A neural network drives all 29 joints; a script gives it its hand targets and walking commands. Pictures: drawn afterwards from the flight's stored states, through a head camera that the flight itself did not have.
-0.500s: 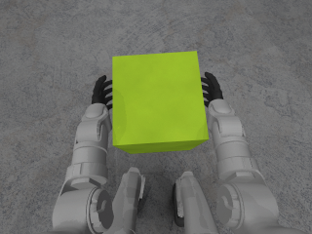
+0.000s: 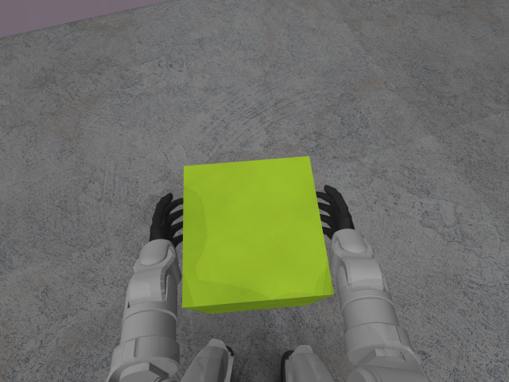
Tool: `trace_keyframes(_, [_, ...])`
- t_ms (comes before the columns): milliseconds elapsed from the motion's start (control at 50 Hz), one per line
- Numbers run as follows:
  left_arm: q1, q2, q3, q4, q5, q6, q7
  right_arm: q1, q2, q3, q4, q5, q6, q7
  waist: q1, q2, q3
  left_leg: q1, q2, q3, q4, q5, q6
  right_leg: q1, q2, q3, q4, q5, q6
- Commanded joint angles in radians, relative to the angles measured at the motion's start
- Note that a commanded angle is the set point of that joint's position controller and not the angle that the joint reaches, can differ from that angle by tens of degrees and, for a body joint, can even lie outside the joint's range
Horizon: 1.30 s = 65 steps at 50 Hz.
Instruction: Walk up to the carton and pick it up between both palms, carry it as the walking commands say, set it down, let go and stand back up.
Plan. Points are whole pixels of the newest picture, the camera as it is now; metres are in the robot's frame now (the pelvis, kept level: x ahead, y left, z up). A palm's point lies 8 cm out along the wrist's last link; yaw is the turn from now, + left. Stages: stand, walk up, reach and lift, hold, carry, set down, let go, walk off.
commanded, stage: reach and lift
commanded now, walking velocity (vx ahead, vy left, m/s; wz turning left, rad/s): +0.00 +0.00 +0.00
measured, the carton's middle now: (253, 244) +0.36 +0.03 -0.11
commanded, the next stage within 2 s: none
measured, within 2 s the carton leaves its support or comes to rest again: neither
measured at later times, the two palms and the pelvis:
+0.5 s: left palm (146, 243) +0.31 +0.17 +0.03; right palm (356, 239) +0.33 -0.11 +0.03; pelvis +0.01 +0.00 +0.04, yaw +0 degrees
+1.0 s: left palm (130, 240) +0.29 +0.17 +0.09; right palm (375, 224) +0.33 -0.12 +0.09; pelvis +0.01 -0.01 +0.05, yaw +0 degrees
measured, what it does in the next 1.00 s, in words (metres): stands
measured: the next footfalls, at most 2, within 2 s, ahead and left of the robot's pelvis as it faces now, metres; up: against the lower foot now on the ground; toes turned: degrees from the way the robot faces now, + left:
none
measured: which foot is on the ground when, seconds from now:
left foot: down 0.00-1.00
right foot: down 0.00-1.00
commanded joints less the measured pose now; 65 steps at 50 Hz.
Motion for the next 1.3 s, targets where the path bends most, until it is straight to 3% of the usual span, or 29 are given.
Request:
trace_keyframes(0, [-0.552,-0.967,-0.742,-0.031,-0.157,-0.004,-0.278,-0.505,1.063,0.593,-0.097,0.136,-0.041,0.223,-0.006,-0.055,-0.855,0.469,-0.089,0.01,-0.09,0.496,0.006,0.507,0.07,0.028,-0.122,0.447,0.002])
trace_keyframes(100, [-0.417,-0.966,-0.739,-0.001,-0.141,0.025,-0.27,-0.385,1.036,0.592,-0.102,0.134,-0.02,0.228,-0.012,-0.002,-0.701,0.552,-0.082,0.005,-0.168,0.533,-0.001,0.527,0.061,0.016,-0.19,0.47,0.006])
trace_keyframes(160, [-0.394,-0.966,-0.733,-0.023,-0.141,0.027,-0.267,-0.354,1.05,0.598,-0.107,0.134,-0.004,0.23,0.013,-0.017,-0.638,0.59,-0.077,-0.001,-0.212,0.514,0.006,0.568,0.055,0.027,-0.245,0.458,-0.001])
trace_keyframes(240, [-0.385,-0.955,-0.713,-0.016,-0.141,0.046,-0.257,-0.375,1.03,0.588,-0.119,0.13,0.012,0.233,0.006,-0.024,-0.541,0.633,-0.07,-0.012,-0.268,0.474,0.005,0.596,0.06,0.018,-0.29,0.399,-0.003])
trace_keyframes(260, [-0.369,-0.959,-0.715,-0.034,-0.129,0.051,-0.253,-0.391,1.027,0.609,-0.138,0.155,0.014,0.237,0.033,0.01,-0.553,0.65,-0.072,0.004,-0.273,0.495,-0.004,0.602,0.058,0.025,-0.302,0.397,-0.007])
trace_keyframes(280, [-0.378,-0.968,-0.728,-0.046,-0.141,0.055,-0.252,-0.393,1.037,0.63,-0.159,0.165,0.02,0.238,0.03,-0.025,-0.576,0.68,-0.066,-0.007,-0.272,0.49,0.001,0.608,0.059,0.025,-0.3,0.393,-0.005])
trace_keyframes(300, [-0.397,-0.979,-0.725,-0.027,-0.131,0.068,-0.251,-0.4,1.014,0.597,-0.153,0.154,0.018,0.238,0.002,0.027,-0.544,0.678,-0.069,-0.002,-0.286,0.474,-0.006,0.603,0.059,0.027,-0.316,0.377,-0.01])
trace_keyframes(320, [-0.372,-0.995,-0.748,-0.047,-0.141,0.076,-0.248,-0.406,1.007,0.616,-0.175,0.168,0.022,0.244,0.015,0.035,-0.583,0.722,-0.06,-0.018,-0.292,0.498,-0.007,0.617,0.055,0.026,-0.311,0.371,-0.016])
trace_keyframes(420, [-0.456,-1.003,-0.727,-0.039,-0.156,0.109,-0.247,-0.477,1.018,0.602,-0.162,0.176,0.058,0.245,0.009,-0.012,-0.495,0.691,-0.058,-0.005,-0.333,0.334,-0.001,0.647,0.058,0.009,-0.348,0.241,-0.019])
trace_keyframes(480, [-0.47,-1.022,-0.751,-0.069,-0.164,0.136,-0.251,-0.479,1.037,0.623,-0.18,0.19,0.083,0.249,0.016,0.026,-0.535,0.729,-0.061,0.008,-0.346,0.353,-0.007,0.694,0.054,0.024,-0.367,0.264,-0.023])
trace_keyframes(520, [-0.479,-1.022,-0.736,-0.045,-0.163,0.157,-0.255,-0.496,1.032,0.601,-0.164,0.178,0.095,0.254,-0.012,-0.001,-0.498,0.738,-0.052,-0.003,-0.362,0.282,0.002,0.679,0.051,0.022,-0.38,0.191,-0.031])
trace_keyframes(540, [-0.517,-1.023,-0.739,-0.042,-0.166,0.164,-0.255,-0.553,1.021,0.614,-0.161,0.195,0.103,0.258,0.01,0.025,-0.471,0.711,-0.051,0.004,-0.366,0.235,0.006,0.681,0.038,0.026,-0.385,0.14,-0.037])
trace_keyframes(560, [-0.515,-1.004,-0.716,-0.025,-0.153,0.173,-0.256,-0.559,1.033,0.602,-0.148,0.192,0.115,0.26,0.019,-0.002,-0.434,0.708,-0.047,0.005,-0.381,0.205,0.012,0.682,0.039,0.021,-0.393,0.117,-0.033])
trace_keyframes(660, [-0.589,-0.976,-0.69,-0.005,-0.162,0.224,-0.265,-0.613,1.039,0.574,-0.119,0.19,0.163,0.264,0.023,-0.036,-0.335,0.683,-0.043,0.012,-0.409,0.067,0.026,0.675,0.031,0.021,-0.422,-0.001,-0.039])
trace_keyframes(700, [-0.557,-1.009,-0.705,-0.009,-0.165,0.248,-0.267,-0.604,1.052,0.582,-0.136,0.206,0.175,0.263,0.014,-0.015,-0.363,0.718,-0.041,0.009,-0.42,0.127,0.022,0.717,0.027,0.023,-0.431,0.048,-0.043])
trace_keyframes(720, [-0.582,-1.009,-0.728,-0.051,-0.187,0.25,-0.271,-0.623,1.075,0.619,-0.173,0.235,0.181,0.262,0.034,-0.015,-0.415,0.749,-0.045,0.015,-0.413,0.149,0.021,0.741,0.022,0.032,-0.434,0.06,-0.043])
trace_keyframes(780, [-0.649,-0.97,-0.735,-0.08,-0.196,0.28,-0.274,-0.589,1.091,0.592,-0.128,0.227,0.216,0.259,0.007,-0.024,-0.341,0.759,-0.038,0.014,-0.435,0.108,0.02,0.734,0.017,0.03,-0.454,0.027,-0.038])
trace_keyframes(800, [-0.634,-0.968,-0.744,-0.093,-0.204,0.289,-0.277,-0.605,1.084,0.597,-0.162,0.249,0.218,0.263,0.017,0.01,-0.365,0.765,-0.044,0.017,-0.438,0.123,0.016,0.753,0.017,0.029,-0.455,0.048,-0.04])
trace_keyframes(840, [-0.62,-0.959,-0.737,-0.09,-0.195,0.301,-0.283,-0.626,1.085,0.6,-0.166,0.251,0.235,0.263,0.022,-0.001,-0.337,0.774,-0.047,0.029,-0.434,0.132,0.015,0.744,0.008,0.033,-0.473,0.039,-0.037])
trace_keyframes(880, [-0.63,-0.974,-0.78,-0.151,-0.227,0.313,-0.286,-0.563,1.095,0.612,-0.19,0.261,0.247,0.258,-0.006,0.035,-0.357,0.795,-0.049,0.028,-0.438,0.182,0.006,0.79,0.006,0.044,-0.479,0.113,-0.038])
trace_keyframes(1000, [-0.542,-0.943,-0.77,-0.143,-0.232,0.349,-0.287,-0.522,1.055,0.603,-0.246,0.258,0.295,0.249,-0.028,-0.035,-0.272,0.817,-0.044,0.01,-0.451,0.186,0.016,0.797,0.01,0.03,-0.5,0.128,-0.027])
trace_keyframes(1040, [-0.516,-0.93,-0.791,-0.183,-0.231,0.35,-0.282,-0.499,1.071,0.636,-0.286,0.275,0.297,0.25,-0.003,-0.023,-0.305,0.817,-0.047,0.002,-0.452,0.233,0.019,0.834,0.013,0.028,-0.491,0.184,-0.026])
trace_keyframes(1060, [-0.499,-0.943,-0.805,-0.193,-0.244,0.359,-0.278,-0.485,1.047,0.631,-0.291,0.266,0.307,0.248,-0.042,-0.015,-0.297,0.84,-0.041,-0.001,-0.451,0.249,0.013,0.829,0.019,0.024,-0.486,0.2,-0.026])
trace_keyframes(1120, [-0.464,-0.937,-0.82,-0.208,-0.244,0.36,-0.269,-0.472,1.043,0.663,-0.343,0.281,0.311,0.245,-0.022,-0.029,-0.296,0.83,-0.046,-0.003,-0.445,0.275,0.014,0.849,0.015,0.029,-0.489,0.248,-0.022])
trace_keyframes(1160, [-0.427,-0.944,-0.83,-0.223,-0.253,0.362,-0.267,-0.477,1.016,0.673,-0.392,0.289,0.313,0.241,-0.046,-0.007,-0.287,0.835,-0.045,-0.005,-0.447,0.284,0.011,0.846,0.016,0.025,-0.485,0.257,-0.019])
trace_keyframes(1200, [-0.431,-0.946,-0.842,-0.247,-0.255,0.362,-0.256,-0.471,1.014,0.693,-0.403,0.301,0.318,0.242,-0.03,-0.001,-0.286,0.849,-0.044,-0.008,-0.449,0.283,0.007,0.83,0.023,0.031,-0.483,0.241,-0.02])
trace_keyframes(1220, [-0.425,-0.949,-0.857,-0.261,-0.256,0.361,-0.253,-0.447,0.987,0.675,-0.404,0.284,0.32,0.243,-0.057,-0.001,-0.293,0.862,-0.038,-0.014,-0.448,0.305,0.003,0.826,0.028,0.027,-0.48,0.258,-0.019])
trace_keyframes(1260, [-0.37,-0.961,-0.857,-0.253,-0.254,0.363,-0.247,-0.441,0.991,0.701,-0.44,0.3,0.318,0.24,-0.044,0.008,-0.305,0.864,-0.042,-0.017,-0.441,0.34,0.004,0.856,0.023,0.029,-0.478,0.305,-0.02])
trace_keyframes(1280, [-0.383,-0.976,-0.887,-0.29,-0.261,0.358,-0.244,-0.4,0.988,0.7,-0.436,0.293,0.319,0.238,-0.06,0.025,-0.337,0.894,-0.036,-0.023,-0.439,0.381,0.0,0.851,0.029,0.034,-0.484,0.33,-0.023])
